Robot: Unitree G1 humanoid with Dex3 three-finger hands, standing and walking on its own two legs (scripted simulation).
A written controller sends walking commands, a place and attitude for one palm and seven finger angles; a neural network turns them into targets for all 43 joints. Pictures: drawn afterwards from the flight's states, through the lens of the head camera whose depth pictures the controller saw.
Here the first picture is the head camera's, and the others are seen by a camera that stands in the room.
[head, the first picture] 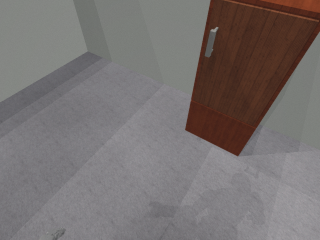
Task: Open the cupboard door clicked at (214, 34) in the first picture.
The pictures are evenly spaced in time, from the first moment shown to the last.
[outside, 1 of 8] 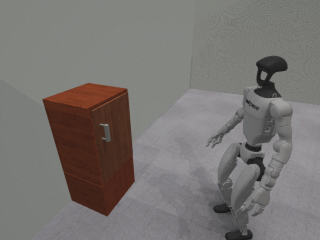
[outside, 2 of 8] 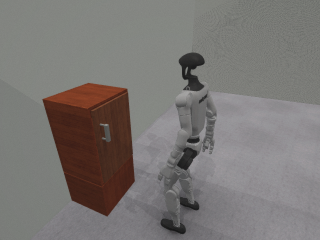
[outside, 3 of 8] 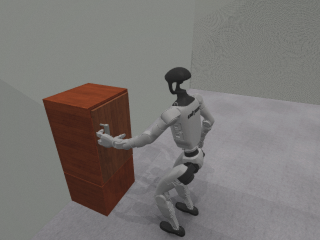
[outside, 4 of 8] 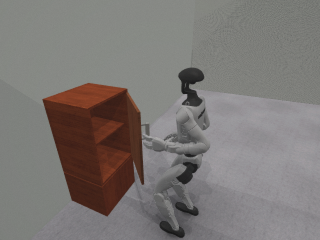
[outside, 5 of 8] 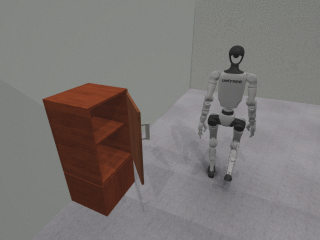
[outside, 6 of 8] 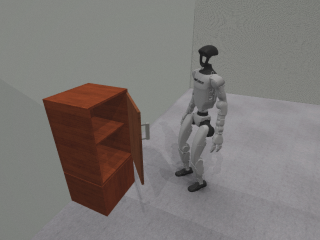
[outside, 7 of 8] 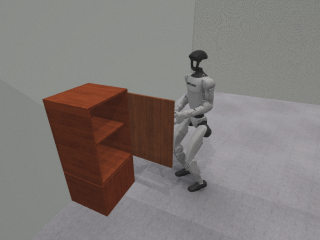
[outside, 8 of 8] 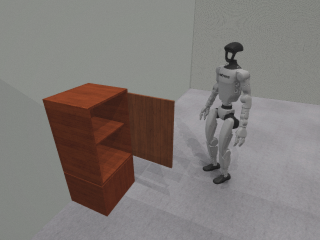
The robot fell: no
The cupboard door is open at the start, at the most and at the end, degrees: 0 88 87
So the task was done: yes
